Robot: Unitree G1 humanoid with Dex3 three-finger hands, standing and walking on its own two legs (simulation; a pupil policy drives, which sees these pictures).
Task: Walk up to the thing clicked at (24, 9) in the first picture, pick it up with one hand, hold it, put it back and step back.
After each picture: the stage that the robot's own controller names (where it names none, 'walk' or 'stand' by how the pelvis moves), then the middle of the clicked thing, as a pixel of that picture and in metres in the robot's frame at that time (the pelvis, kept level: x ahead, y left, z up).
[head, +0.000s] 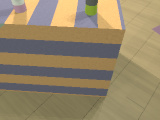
stand; out of the picture +0.88 +0.40 +0.11
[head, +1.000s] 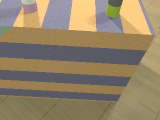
walk; out of the picture +0.77 +0.28 +0.14
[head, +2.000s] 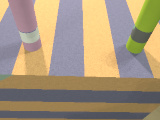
stand; (25, 19) +0.50 +0.24 +0.14
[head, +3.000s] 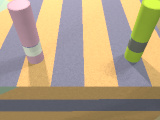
stand; (28, 35) +0.49 +0.23 +0.11
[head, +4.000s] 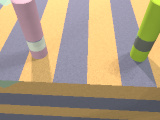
stand; (32, 30) +0.51 +0.21 +0.12
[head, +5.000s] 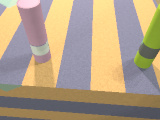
stand; (36, 34) +0.49 +0.20 +0.11
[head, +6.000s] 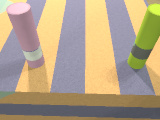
stand; (28, 39) +0.47 +0.22 +0.11
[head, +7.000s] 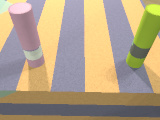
stand; (29, 39) +0.48 +0.22 +0.11
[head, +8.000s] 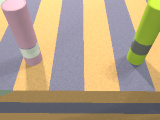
rise first; (25, 36) +0.47 +0.23 +0.11
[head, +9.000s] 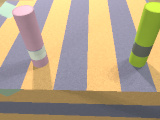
rise first; (33, 40) +0.48 +0.24 +0.11
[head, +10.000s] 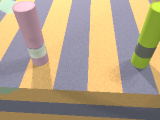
go down; (33, 37) +0.48 +0.24 +0.12
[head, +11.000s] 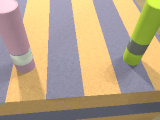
go down; (16, 41) +0.44 +0.22 +0.13
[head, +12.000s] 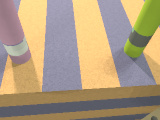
close in; (10, 30) +0.45 +0.22 +0.14
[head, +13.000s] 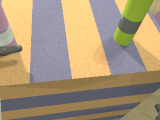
close; out of the picture +0.47 +0.24 +0.17
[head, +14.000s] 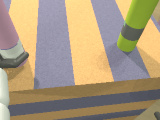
close; (3, 33) +0.43 +0.23 +0.16
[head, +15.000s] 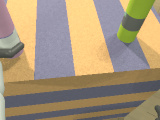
lift; out of the picture +0.46 +0.23 +0.17
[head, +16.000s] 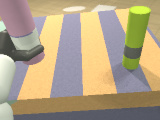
lift; (18, 20) +0.35 +0.17 +0.33
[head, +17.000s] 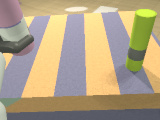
hold; (3, 8) +0.32 +0.19 +0.36
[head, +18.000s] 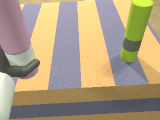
hold; (13, 36) +0.33 +0.18 +0.27
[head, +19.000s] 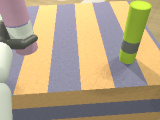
crouch; (14, 12) +0.41 +0.20 +0.29
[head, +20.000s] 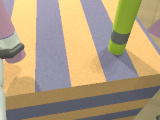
lower; out of the picture +0.47 +0.23 +0.19
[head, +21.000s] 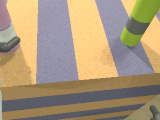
lower; out of the picture +0.47 +0.24 +0.17
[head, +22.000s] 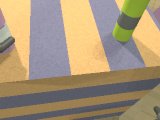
lower; out of the picture +0.47 +0.25 +0.17
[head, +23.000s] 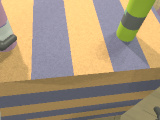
lower; out of the picture +0.48 +0.24 +0.17
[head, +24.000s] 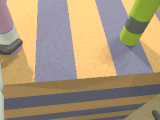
loosen; out of the picture +0.46 +0.24 +0.17
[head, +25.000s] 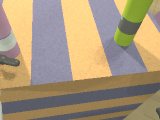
withdraw; out of the picture +0.46 +0.24 +0.17
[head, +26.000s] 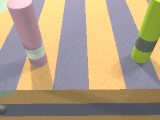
sink last; (30, 37) +0.45 +0.22 +0.15
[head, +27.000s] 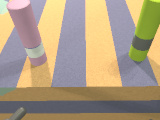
stand; (30, 36) +0.47 +0.24 +0.14
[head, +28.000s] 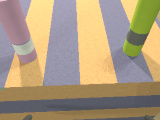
stand; (17, 31) +0.46 +0.24 +0.15
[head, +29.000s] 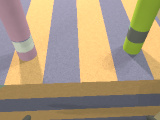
stand; (17, 28) +0.47 +0.24 +0.16
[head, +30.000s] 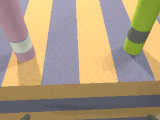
stand; (15, 28) +0.46 +0.24 +0.17
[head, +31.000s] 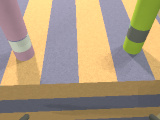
stand; (14, 27) +0.46 +0.25 +0.17
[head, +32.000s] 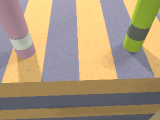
stand; (15, 25) +0.47 +0.24 +0.17
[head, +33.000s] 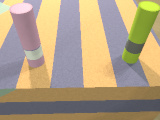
stand; (30, 39) +0.48 +0.22 +0.11
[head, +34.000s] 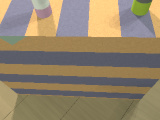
walk; out of the picture +0.66 +0.21 +0.14
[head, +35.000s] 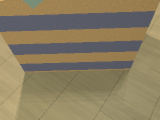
walk; out of the picture +1.00 +0.18 +0.13
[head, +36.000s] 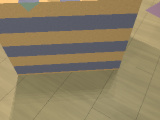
stand; out of the picture +1.07 +0.26 +0.12
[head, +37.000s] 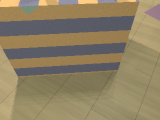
stand; out of the picture +1.08 +0.26 +0.11
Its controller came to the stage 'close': yes
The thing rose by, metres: 0.23
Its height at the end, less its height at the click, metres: +0.00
